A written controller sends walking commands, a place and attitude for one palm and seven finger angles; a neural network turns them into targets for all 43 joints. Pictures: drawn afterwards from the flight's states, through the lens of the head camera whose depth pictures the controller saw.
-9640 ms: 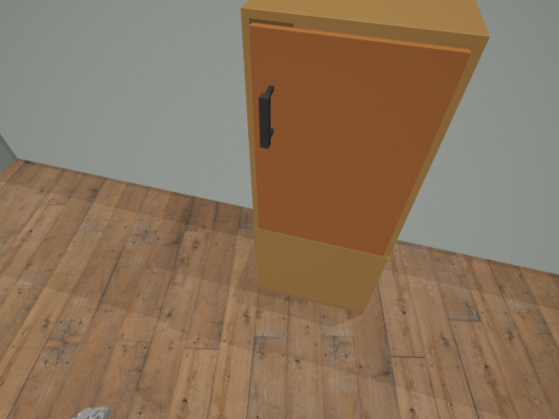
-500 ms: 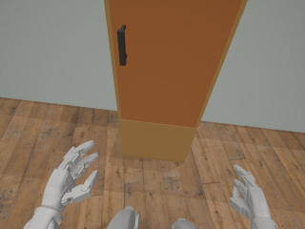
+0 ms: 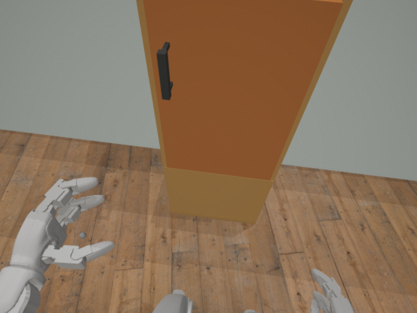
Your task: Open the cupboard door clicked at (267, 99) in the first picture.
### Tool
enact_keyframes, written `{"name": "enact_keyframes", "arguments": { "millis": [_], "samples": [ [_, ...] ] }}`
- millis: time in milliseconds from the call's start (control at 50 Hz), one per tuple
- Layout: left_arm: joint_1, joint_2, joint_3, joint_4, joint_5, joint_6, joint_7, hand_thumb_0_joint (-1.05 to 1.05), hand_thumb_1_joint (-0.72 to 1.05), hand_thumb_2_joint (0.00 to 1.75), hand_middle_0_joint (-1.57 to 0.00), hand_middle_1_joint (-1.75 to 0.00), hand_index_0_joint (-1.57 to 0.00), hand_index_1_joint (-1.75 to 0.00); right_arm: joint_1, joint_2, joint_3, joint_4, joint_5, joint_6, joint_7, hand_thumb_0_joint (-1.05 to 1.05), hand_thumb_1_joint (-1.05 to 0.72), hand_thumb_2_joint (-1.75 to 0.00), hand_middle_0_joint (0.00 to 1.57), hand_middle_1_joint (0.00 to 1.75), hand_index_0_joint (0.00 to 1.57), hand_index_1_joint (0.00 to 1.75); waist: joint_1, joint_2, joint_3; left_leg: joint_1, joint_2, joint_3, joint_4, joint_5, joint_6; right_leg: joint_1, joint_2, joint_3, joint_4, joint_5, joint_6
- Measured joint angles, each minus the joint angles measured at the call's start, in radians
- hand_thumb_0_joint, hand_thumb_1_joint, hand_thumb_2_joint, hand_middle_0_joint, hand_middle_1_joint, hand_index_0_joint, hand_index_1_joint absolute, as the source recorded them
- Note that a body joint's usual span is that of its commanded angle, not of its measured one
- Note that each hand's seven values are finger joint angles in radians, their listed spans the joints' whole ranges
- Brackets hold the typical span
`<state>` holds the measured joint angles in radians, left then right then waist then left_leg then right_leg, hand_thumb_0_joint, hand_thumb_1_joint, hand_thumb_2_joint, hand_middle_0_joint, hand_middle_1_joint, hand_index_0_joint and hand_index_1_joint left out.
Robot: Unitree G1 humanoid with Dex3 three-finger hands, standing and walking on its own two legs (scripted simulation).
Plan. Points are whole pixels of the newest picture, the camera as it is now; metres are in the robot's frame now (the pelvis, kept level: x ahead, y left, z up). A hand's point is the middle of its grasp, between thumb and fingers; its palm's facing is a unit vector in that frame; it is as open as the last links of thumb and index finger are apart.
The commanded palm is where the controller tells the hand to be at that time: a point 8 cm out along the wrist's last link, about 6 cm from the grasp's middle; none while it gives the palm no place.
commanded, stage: raise the hand with hooked fingers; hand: left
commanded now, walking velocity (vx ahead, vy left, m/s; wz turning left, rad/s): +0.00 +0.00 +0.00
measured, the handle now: (166, 71) +0.61 +0.14 +0.13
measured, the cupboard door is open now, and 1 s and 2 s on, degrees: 0 0 0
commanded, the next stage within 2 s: move the hooked fingers beside the handle in 1.20 s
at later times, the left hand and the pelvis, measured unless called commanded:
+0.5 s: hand (67, 179) +0.30 +0.26 +0.12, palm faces -0.03 -1.00 -0.06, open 13.8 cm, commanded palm +0.28 +0.30 +0.13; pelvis +0.04 -0.01 +0.02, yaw +0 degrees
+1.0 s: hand (67, 162) +0.32 +0.26 +0.14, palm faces -0.04 -1.00 -0.03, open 14.0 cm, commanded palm +0.29 +0.31 +0.15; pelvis +0.03 -0.01 +0.03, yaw -1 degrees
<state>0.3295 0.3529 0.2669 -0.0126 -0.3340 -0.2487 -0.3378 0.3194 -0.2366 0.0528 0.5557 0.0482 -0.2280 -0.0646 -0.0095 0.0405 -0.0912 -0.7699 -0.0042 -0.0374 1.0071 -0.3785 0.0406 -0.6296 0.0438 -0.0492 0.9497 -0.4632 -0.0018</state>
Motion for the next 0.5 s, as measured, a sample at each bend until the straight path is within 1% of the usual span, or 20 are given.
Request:
{"name": "enact_keyframes", "arguments": {
  "millis": [120,260,380,500],
  "samples": [
    [-0.026,0.014,0.026,0.035,-0.017,0.010,-0.049,0.00,-0.09,0.48,-0.27,-0.93,-0.27,-0.94,-0.011,-0.037,-0.029,0.011,0.005,-0.015,-0.005,0.02,-0.90,-0.90,0.20,0.30,0.20,0.30,0.004,-0.007,0.001,0.033,-0.001,0.007,-0.024,-0.015,0.001,0.033,-0.001,0.008,-0.029,-0.010,0.001],
    [-0.077,0.032,0.059,0.052,-0.036,0.028,-0.078,0.00,-0.26,0.41,-0.29,-1.04,-0.29,-1.04,-0.046,-0.040,-0.032,-0.009,0.008,-0.019,-0.008,0.01,-0.90,-0.90,0.20,0.30,0.20,0.30,0.013,-0.015,-0.002,0.083,-0.001,0.008,-0.062,-0.023,-0.001,0.085,-0.001,0.011,-0.075,-0.011,-0.001],
    [-0.149,0.053,0.081,0.093,-0.042,0.077,-0.112,0.00,-0.39,0.35,-0.30,-1.12,-0.30,-1.13,-0.067,-0.031,-0.015,-0.032,0.011,-0.002,-0.008,0.01,-0.90,-0.90,0.20,0.30,0.20,0.30,0.027,-0.008,-0.007,0.128,-0.003,0.006,-0.101,-0.016,-0.003,0.132,-0.003,0.011,-0.119,-0.002,-0.003],
    [-0.245,0.076,0.107,0.181,-0.047,0.121,-0.148,-0.01,-0.47,0.32,-0.30,-1.17,-0.30,-1.18,-0.075,-0.022,0.004,-0.036,0.015,0.023,-0.017,0.01,-0.90,-0.90,0.20,0.30,0.20,0.30,0.036,-0.004,-0.003,0.167,-0.005,0.006,-0.141,0.000,-0.005,0.169,-0.004,0.011,-0.156,0.013,-0.006]
  ]
}}
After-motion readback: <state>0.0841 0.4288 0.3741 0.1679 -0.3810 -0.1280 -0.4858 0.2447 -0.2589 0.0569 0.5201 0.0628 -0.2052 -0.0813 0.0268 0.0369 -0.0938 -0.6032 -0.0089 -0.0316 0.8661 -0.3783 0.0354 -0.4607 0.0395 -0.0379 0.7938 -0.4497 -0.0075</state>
